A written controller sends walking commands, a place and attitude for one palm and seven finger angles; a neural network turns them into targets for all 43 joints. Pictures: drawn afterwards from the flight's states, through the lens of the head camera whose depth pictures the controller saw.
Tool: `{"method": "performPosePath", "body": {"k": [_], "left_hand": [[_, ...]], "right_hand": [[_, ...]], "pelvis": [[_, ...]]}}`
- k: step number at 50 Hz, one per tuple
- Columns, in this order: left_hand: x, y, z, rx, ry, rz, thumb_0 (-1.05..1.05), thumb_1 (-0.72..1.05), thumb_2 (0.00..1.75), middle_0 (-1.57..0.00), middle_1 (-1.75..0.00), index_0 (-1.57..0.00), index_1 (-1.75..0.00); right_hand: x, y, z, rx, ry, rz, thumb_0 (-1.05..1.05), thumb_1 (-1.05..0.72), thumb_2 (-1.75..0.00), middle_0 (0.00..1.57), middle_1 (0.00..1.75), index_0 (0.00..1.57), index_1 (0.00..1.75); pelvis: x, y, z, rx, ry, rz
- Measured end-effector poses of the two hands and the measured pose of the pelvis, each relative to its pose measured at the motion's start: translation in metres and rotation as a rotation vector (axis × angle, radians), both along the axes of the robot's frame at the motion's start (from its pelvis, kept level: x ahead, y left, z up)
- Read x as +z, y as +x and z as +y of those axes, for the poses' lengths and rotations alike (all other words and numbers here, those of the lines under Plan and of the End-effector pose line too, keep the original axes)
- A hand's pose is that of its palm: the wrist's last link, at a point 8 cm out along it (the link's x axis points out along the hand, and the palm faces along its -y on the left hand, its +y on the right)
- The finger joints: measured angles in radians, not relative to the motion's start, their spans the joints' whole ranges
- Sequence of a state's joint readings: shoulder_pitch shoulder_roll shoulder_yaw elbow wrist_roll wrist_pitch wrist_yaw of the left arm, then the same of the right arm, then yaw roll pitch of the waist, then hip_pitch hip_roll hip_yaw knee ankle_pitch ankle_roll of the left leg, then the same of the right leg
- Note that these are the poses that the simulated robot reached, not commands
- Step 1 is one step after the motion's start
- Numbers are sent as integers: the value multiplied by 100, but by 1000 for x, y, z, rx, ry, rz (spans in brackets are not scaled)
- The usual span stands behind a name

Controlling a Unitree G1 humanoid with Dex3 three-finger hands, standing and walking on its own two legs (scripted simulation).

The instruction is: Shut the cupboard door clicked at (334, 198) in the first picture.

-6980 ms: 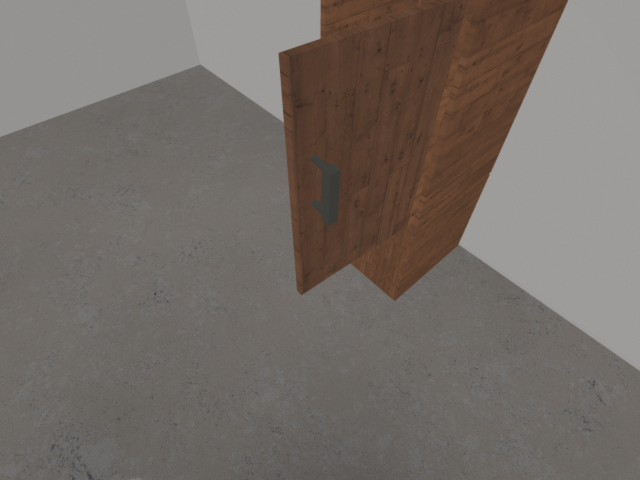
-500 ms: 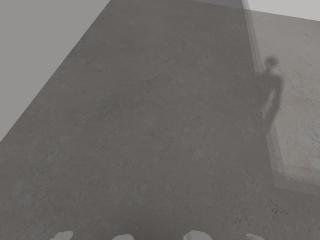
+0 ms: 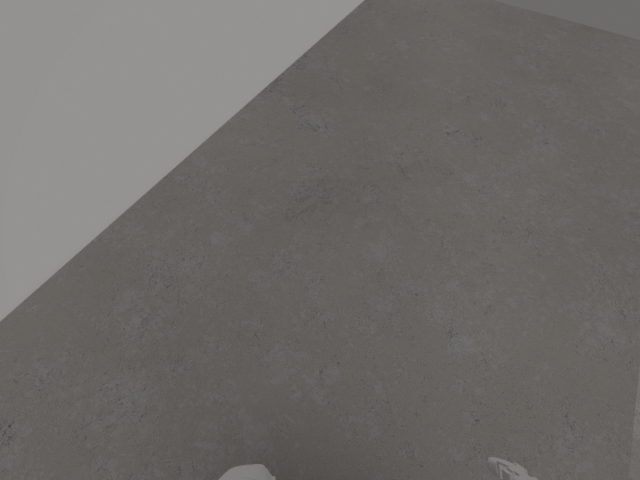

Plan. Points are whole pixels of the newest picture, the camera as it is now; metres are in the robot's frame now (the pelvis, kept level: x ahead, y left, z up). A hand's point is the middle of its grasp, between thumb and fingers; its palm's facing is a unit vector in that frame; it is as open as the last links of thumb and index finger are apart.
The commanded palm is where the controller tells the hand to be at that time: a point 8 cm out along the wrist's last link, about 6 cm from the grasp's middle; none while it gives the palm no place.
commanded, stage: walk to a spot facing it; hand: left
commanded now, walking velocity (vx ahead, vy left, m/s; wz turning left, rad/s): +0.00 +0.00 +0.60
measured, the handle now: out of the picture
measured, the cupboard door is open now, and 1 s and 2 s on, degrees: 86 86 86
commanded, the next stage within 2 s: none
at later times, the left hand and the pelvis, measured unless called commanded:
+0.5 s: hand out of the picture +0.06 +0.18 -0.14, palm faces +0.27 -0.92 -0.29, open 7.4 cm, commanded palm none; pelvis +0.02 -0.05 +0.00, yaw +18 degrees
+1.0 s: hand out of the picture +0.00 +0.21 -0.15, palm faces +0.56 -0.78 -0.27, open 7.4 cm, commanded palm none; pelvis +0.04 -0.04 +0.00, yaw +35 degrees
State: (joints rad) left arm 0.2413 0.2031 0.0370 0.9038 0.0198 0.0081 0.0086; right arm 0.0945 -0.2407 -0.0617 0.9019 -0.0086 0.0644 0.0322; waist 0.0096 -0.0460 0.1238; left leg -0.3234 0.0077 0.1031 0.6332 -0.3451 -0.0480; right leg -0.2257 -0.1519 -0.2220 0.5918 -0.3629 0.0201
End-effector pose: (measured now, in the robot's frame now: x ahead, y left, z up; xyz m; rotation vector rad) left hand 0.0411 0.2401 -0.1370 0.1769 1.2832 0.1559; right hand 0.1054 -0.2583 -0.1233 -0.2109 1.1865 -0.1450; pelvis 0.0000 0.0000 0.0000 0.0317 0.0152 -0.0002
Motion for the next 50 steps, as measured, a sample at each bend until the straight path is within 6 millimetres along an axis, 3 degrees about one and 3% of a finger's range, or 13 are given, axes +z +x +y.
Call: {"method": "performPosePath", "body": {"k": [4,9,14,19,24,28,33,36,39,44,50], "left_hand": [[-17,-14,19,72,5,36,0,90,90,-20,-30,-20,-30],[-4,-4,29,122,32,-7,1,91,90,-20,-30,-20,-30],[13,15,25,144,68,-89,1,91,90,-19,-30,-20,-30],[21,25,8,161,117,-165,0,91,90,-20,-30,-20,-30],[29,5,-15,220,104,-142,0,91,90,-20,-30,-20,-30],[24,-15,-29,278,62,-107,0,91,90,-20,-30,-20,-30],[5,-50,-32,374,13,-64,0,90,90,-20,-30,-20,-30],[-14,-74,-24,442,-8,-35,0,90,90,-20,-30,-20,-30],[-19,-90,-15,492,2,6,1,90,90,-20,-30,-20,-30],[-3,-90,-3,547,38,-22,1,91,90,-20,-30,-20,-30],[16,-74,-2,579,93,-94,1,91,90,-19,-29,-20,-30]], "right_hand": [[0,25,12,75,-30,-50,0,-90,-90,20,30,20,30],[5,27,15,123,-43,-26,0,-90,-90,20,30,20,30],[-1,23,6,148,-23,19,0,-90,-90,21,30,21,30],[-20,28,-16,159,5,56,0,-90,-90,21,30,21,30],[-14,46,-25,205,6,81,0,-90,-90,20,30,20,30],[-3,66,-18,261,1,78,0,-90,-90,20,30,20,30],[3,101,10,374,-20,40,0,-90,-90,20,30,20,30],[0,122,32,442,-39,-21,0,-90,-90,20,30,20,30],[4,131,48,494,-49,-46,0,-90,-90,20,30,20,30],[9,131,57,546,-57,-20,0,-90,-90,20,30,20,30],[1,134,50,581,-34,35,0,-90,-90,21,30,21,30]], "pelvis": [[-11,1,5,51,-10,1],[-2,2,0,107,-29,5],[2,6,-13,159,-36,4],[-7,12,-37,216,-21,5],[2,17,-44,293,-7,-10],[8,22,-46,346,7,-6],[3,23,-38,413,0,-5],[-10,23,-27,459,-23,-2],[-11,22,-26,488,-21,-4],[0,25,-28,545,-39,-4],[3,36,-40,608,-45,-7]]}}
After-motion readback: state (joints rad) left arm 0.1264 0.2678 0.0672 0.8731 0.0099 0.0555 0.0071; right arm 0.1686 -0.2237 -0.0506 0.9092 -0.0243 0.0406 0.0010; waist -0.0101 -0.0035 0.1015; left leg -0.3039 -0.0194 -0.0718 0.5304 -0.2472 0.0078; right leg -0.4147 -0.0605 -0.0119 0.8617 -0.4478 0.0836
